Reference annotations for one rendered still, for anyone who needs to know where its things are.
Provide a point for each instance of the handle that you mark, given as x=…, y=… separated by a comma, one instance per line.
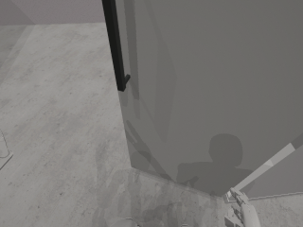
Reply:
x=110, y=14

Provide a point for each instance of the left robot hand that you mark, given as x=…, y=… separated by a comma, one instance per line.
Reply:
x=5, y=154

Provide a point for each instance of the fridge door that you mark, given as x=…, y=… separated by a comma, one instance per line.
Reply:
x=215, y=87

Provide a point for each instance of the right robot hand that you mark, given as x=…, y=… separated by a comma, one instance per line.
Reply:
x=246, y=213

